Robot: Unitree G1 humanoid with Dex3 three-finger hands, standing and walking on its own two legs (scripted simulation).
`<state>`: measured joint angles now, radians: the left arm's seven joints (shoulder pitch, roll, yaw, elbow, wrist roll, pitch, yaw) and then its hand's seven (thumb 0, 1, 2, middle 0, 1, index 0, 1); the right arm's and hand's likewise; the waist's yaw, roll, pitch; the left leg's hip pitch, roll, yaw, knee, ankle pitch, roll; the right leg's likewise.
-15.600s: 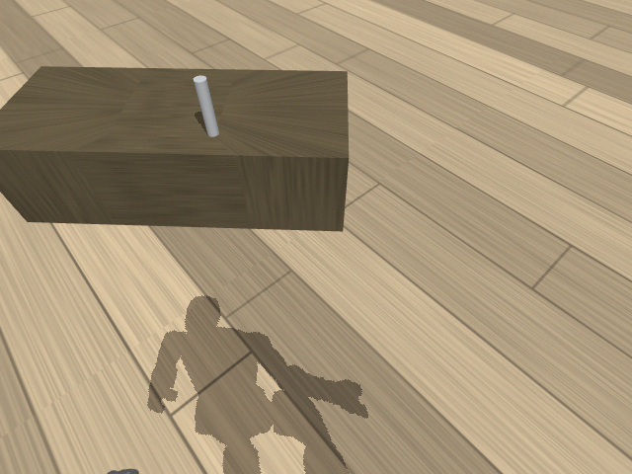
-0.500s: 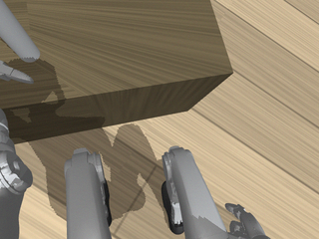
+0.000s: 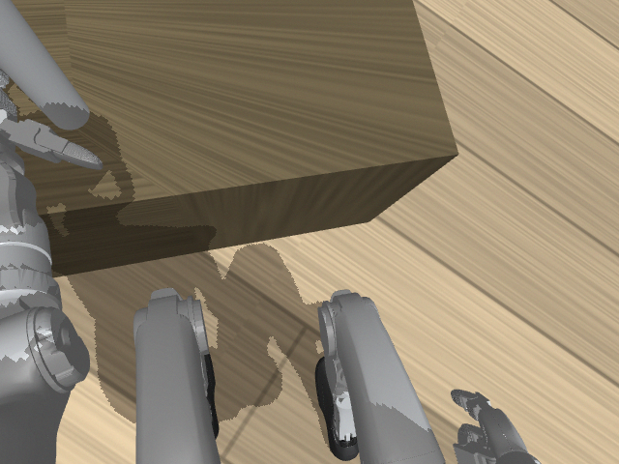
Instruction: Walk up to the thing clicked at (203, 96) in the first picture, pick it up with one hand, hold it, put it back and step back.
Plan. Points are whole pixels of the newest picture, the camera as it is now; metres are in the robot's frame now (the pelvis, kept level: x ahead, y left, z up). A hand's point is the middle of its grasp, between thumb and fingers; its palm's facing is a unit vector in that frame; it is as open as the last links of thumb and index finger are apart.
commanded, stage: close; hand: left
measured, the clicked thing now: (21, 55) +0.52 +0.28 +0.03
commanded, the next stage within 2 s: settle in 0.80 s
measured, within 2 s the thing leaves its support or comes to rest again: leaves its support in 1.18 s
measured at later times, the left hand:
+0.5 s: hand (42, 99) +0.49 +0.28 +0.00, palm faces +0.25 -0.97 -0.01, open 13.0 cm
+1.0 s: hand (53, 94) +0.51 +0.27 -0.01, palm faces +0.22 -0.97 -0.02, open 6.2 cm
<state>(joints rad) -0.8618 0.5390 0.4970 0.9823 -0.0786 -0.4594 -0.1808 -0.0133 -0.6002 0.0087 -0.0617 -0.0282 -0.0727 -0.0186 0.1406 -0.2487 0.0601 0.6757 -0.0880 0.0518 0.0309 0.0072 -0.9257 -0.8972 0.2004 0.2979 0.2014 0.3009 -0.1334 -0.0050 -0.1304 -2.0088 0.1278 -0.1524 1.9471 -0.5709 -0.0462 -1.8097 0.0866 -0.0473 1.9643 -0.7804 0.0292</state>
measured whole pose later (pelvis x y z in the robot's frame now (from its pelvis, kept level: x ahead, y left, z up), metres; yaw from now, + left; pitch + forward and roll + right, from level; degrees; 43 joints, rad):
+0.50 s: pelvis +0.00 +0.00 +0.00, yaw +0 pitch +35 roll -7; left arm -0.83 0.51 0.48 0.95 -0.09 -0.48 -0.17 -0.01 -0.29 0.34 -0.55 -0.46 -0.56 -0.45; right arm 0.13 -0.24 0.06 0.67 -0.08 0.06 0.04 0.01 -0.94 -0.90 0.20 0.30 0.20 0.30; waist -0.12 0.00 -0.13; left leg -2.01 0.13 -0.14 1.96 -0.57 -0.04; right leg -1.81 0.09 -0.04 1.98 -0.78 0.04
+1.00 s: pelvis -0.01 +0.00 -0.02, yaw -1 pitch +35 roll -7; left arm -0.89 0.57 0.50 1.01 -0.09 -0.47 -0.21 0.00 0.07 0.90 -0.98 -1.04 -1.02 -1.04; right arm 0.14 -0.25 0.07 0.66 -0.08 0.08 0.04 0.01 -0.91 -0.89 0.20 0.30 0.20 0.30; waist -0.13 0.00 -0.12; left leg -2.07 0.13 -0.16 2.02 -0.57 -0.05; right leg -1.88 0.10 -0.04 2.05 -0.79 0.03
